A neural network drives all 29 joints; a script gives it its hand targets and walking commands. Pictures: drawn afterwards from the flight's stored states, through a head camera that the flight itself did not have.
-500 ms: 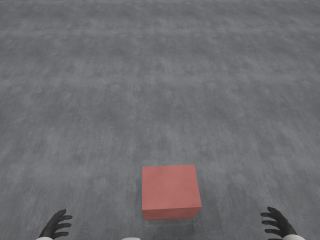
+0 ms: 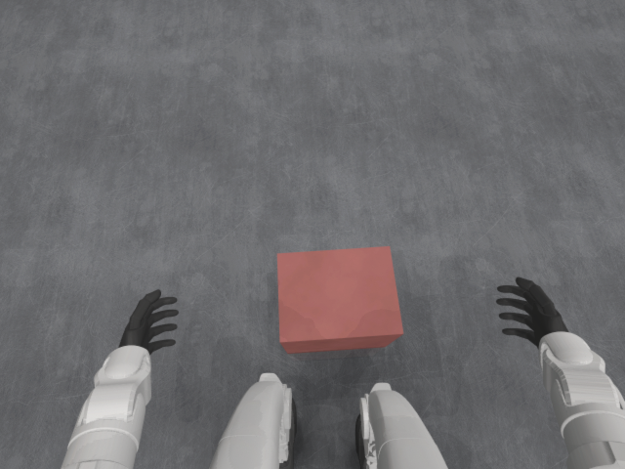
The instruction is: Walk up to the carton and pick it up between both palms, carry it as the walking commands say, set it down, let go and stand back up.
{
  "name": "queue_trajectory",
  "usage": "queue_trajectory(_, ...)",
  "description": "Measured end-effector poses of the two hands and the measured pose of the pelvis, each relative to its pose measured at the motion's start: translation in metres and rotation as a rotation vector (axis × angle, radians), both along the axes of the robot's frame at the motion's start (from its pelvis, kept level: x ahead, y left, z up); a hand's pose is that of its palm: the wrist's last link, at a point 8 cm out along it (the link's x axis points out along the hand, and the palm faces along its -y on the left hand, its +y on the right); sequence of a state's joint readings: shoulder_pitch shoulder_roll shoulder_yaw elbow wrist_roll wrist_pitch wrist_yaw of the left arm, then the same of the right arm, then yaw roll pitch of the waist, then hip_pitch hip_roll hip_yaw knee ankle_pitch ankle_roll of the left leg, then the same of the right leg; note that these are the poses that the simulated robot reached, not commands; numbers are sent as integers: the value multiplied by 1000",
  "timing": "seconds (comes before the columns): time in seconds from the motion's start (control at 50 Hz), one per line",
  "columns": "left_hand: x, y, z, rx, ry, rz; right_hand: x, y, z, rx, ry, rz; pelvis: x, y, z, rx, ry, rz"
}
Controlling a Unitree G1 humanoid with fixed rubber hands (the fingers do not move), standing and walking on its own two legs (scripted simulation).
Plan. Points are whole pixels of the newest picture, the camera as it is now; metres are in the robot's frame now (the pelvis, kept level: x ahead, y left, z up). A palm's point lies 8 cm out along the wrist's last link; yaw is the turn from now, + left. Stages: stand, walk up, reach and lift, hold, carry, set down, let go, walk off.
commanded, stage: reach and lift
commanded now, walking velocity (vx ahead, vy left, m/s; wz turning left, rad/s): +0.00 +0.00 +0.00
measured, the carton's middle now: (335, 303) +0.42 -0.03 -0.58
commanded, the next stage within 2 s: none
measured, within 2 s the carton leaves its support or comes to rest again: neither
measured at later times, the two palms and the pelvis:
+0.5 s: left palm (188, 272) +0.37 +0.22 -0.14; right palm (494, 257) +0.39 -0.27 -0.14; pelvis -0.06 -0.03 -0.06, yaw +1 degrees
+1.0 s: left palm (213, 265) +0.41 +0.21 -0.23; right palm (475, 257) +0.42 -0.28 -0.22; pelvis -0.06 -0.01 -0.12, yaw -1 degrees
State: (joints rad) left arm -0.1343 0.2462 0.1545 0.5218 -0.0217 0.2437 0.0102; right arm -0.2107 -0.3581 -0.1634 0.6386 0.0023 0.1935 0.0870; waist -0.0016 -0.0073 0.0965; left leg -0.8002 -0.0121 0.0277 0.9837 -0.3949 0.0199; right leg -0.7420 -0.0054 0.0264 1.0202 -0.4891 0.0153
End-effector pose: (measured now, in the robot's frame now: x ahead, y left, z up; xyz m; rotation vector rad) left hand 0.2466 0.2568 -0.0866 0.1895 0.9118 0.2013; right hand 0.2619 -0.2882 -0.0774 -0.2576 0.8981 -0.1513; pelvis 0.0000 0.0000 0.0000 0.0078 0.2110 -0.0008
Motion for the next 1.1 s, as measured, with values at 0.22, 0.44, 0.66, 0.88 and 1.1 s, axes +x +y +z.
queue_trajectory(0.22,50,-24,-25,-45,-96,3,48,-4,-28,76,-74,-9,-31,-15,-26,3,137,6)
queue_trajectory(0.44,112,-34,-45,-87,-198,38,111,14,-56,122,-141,15,-57,-28,-52,10,271,6)
queue_trajectory(0.66,159,-45,-73,-130,-261,46,174,32,-74,175,-228,16,-59,-29,-73,4,446,5)
queue_trajectory(0.88,165,-45,-112,-125,-277,27,160,21,-115,156,-212,-11,-50,-15,-92,-17,579,8)
queue_trajectory(1.1,168,-46,-171,-119,-265,52,167,11,-169,169,-233,-12,-62,-4,-151,-10,601,-13)
